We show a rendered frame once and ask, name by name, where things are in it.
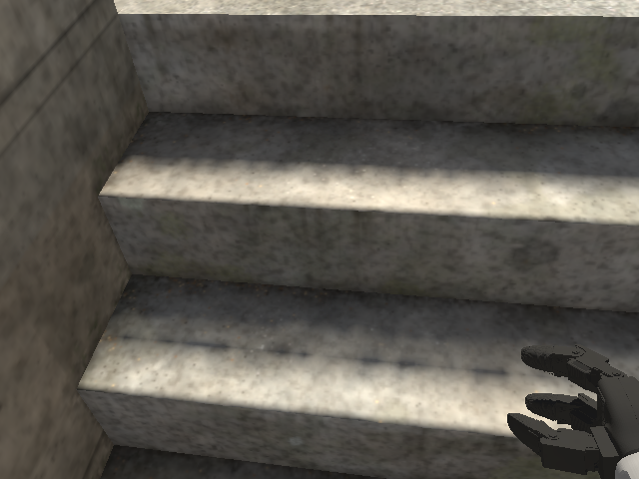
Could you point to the robot right hand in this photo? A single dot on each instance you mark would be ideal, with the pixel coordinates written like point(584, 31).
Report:
point(604, 431)

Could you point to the robot right forearm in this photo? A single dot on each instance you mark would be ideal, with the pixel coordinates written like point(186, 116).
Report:
point(628, 467)

